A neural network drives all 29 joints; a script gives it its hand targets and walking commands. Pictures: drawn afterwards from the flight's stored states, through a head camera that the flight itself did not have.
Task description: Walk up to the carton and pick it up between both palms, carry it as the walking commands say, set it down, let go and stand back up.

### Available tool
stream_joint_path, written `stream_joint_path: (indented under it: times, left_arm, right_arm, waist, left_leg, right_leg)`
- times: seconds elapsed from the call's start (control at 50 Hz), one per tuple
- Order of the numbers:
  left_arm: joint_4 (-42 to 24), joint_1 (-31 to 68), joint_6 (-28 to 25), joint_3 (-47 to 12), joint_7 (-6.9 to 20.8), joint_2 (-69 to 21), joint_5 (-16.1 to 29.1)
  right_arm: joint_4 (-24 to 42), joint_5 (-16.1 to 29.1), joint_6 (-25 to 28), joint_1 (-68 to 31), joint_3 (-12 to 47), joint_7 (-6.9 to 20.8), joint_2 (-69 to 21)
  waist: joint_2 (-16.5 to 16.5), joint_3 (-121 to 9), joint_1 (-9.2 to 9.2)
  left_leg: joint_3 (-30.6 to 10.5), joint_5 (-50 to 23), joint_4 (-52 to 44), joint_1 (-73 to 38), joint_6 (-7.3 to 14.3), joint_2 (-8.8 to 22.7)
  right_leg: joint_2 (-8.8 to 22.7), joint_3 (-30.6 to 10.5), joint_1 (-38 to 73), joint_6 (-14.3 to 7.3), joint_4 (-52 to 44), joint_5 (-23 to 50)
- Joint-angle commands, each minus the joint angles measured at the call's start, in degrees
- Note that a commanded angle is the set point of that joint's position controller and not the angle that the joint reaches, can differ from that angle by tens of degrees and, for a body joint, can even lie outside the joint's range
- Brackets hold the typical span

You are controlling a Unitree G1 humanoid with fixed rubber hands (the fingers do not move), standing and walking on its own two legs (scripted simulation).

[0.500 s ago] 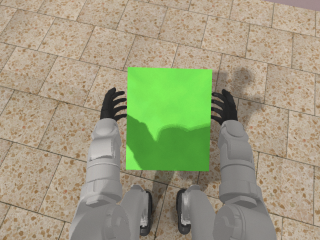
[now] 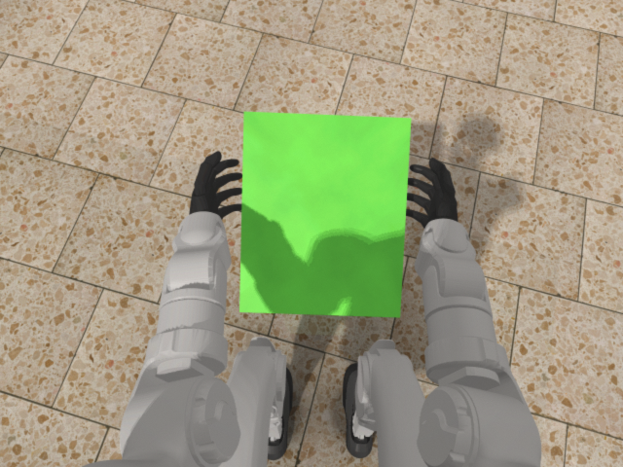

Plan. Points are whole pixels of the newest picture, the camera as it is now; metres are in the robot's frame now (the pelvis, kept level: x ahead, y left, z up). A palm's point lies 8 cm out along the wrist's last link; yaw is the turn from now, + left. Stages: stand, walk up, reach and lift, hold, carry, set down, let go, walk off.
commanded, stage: set down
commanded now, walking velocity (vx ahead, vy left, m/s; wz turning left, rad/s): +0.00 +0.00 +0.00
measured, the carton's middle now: (321, 215) +0.46 +0.01 -0.15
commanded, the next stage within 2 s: none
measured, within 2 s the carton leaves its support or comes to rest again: neither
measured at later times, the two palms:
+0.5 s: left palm (224, 217) +0.45 +0.16 -0.15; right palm (417, 221) +0.45 -0.13 -0.15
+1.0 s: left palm (236, 218) +0.48 +0.16 -0.24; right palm (402, 224) +0.48 -0.13 -0.24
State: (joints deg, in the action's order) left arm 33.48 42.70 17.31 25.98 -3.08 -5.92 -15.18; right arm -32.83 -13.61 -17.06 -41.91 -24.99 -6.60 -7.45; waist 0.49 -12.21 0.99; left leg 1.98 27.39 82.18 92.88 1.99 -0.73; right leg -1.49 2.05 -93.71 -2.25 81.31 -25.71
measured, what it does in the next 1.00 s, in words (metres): lowers itself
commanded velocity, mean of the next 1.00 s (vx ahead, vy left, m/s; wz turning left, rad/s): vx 0.00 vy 0.00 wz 0.00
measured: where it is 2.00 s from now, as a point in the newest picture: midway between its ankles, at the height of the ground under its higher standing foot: (317, 427)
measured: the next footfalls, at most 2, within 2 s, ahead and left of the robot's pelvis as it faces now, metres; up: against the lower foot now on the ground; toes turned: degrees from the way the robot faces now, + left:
none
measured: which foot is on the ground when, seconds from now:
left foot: down 0.00-1.00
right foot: down 0.00-1.00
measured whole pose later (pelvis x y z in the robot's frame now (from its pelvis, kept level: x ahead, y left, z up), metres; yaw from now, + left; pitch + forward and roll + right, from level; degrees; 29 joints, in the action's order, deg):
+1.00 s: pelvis -0.03 +0.00 -0.14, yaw +1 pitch +44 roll +0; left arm 41.5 65.4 17.8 23.6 -6.3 2.6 -11.1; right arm -40.2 -9.1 -17.2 -63.9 -25.3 -8.2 1.6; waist 0.4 -1.1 0.0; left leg 2.7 30.5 108.7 122.1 2.6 -1.7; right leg -1.8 1.7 -122.6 -1.3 108.1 -29.4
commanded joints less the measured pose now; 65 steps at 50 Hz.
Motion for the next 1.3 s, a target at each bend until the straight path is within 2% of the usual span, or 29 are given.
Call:
stream_joint_path:
  times: [0.0,0.3,0.36,0.46,1.28]
  left_arm:
    - [4.7,33.5,-1.1,-32.0,15.9,-52.2,8.5]
    - [6.4,44.4,-0.9,-30.2,14.0,-50.7,9.4]
    - [7.4,47.0,-0.6,-29.6,13.6,-50.3,9.2]
    - [7.1,49.1,-0.7,-29.8,13.3,-50.4,9.6]
    - [7.6,63.2,-3.2,-32.6,13.3,-40.8,15.6]
  right_arm:
    - [-4.1,8.2,1.2,-34.6,32.9,15.7,-52.2]
    - [-7.2,9.0,1.0,-45.4,29.6,14.9,-49.5]
    - [-7.9,8.9,0.8,-48.0,28.1,15.1,-48.3]
    - [-8.0,9.4,0.8,-49.6,27.8,15.4,-48.4]
    - [-6.4,15.3,3.3,-65.2,30.4,14.6,-39.7]
  waist:
    - [0.3,-47.5,0.41]
    - [0.0,-49.8,0.04]
    - [-0.6,-49.5,-0.71]
    - [-0.7,-51.9,-0.53]
    - [-0.5,-52.3,-0.91]
  left_leg:
    - [-4.4,-16.1,-5.3,-21.7,-1.2,-7.9]
    - [-3.6,-11.3,2.2,-15.6,-1.6,-8.2]
    - [-3.7,-8.8,3.1,-14.8,-1.8,-8.1]
    - [-3.2,-12.3,6.3,-14.4,-1.8,-8.3]
    - [-1.6,-15.5,25.0,-1.3,-1.4,-7.2]
  right_leg:
    - [-7.9,-5.2,27.3,2.7,-4.8,15.4]
    - [-8.5,-3.2,17.2,2.6,3.6,9.6]
    - [-8.3,-2.5,13.9,2.4,5.3,7.2]
    - [-8.3,-2.1,12.2,2.5,8.1,10.0]
    - [-7.0,-1.1,2.9,2.9,26.9,14.1]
